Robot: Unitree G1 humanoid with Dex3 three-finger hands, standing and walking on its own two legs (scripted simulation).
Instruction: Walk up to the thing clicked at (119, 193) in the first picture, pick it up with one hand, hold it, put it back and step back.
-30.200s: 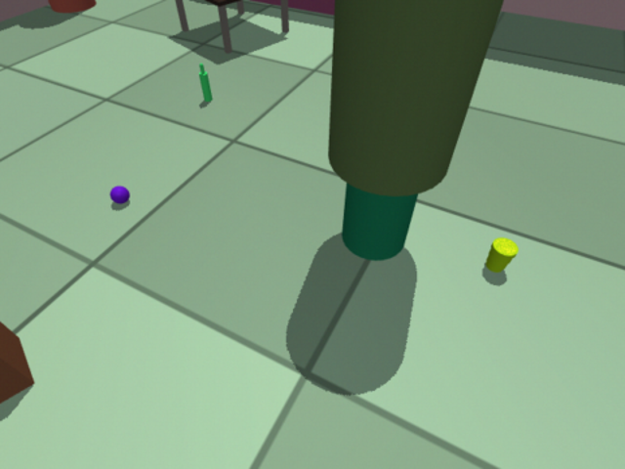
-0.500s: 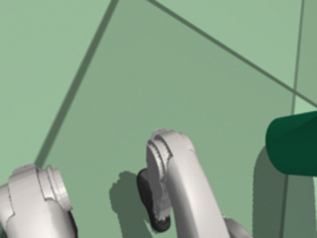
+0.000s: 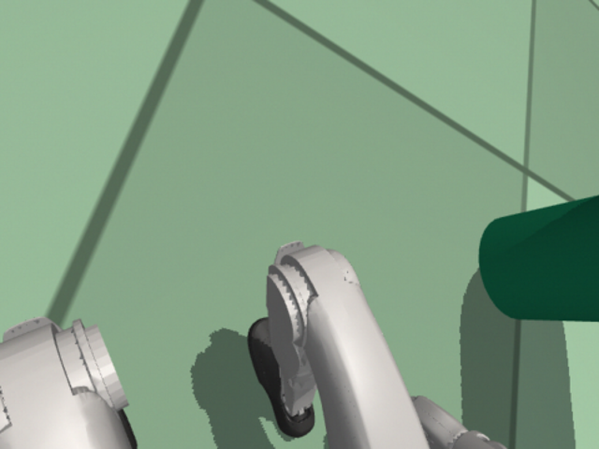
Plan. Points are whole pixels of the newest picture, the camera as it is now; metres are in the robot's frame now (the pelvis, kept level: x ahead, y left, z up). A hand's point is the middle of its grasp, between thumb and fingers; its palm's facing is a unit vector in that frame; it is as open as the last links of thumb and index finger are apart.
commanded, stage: rest palm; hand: left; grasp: from above
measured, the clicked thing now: out of the picture +0.42 +0.33 -0.25
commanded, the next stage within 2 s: close in 0.18 s
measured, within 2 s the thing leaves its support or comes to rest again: neither
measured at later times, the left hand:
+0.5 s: hand out of the picture +0.41 +0.32 -0.24, palm faces -0.45 -0.18 -0.88, open 13.4 cm
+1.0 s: hand out of the picture +0.41 +0.34 -0.24, palm faces -0.45 -0.19 -0.87, open 12.2 cm
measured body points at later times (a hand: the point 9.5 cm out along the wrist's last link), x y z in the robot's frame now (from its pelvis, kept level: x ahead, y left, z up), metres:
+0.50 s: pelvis +0.00 +0.00 +0.00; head +0.25 +0.13 +0.35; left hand +0.43 +0.33 -0.19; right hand +0.07 -0.25 -0.06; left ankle +0.06 +0.13 -0.26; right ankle +0.11 -0.13 -0.26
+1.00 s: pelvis +0.00 +0.00 +0.00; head +0.26 +0.13 +0.34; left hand +0.43 +0.34 -0.19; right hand +0.07 -0.25 -0.06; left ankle +0.06 +0.13 -0.26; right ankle +0.11 -0.13 -0.26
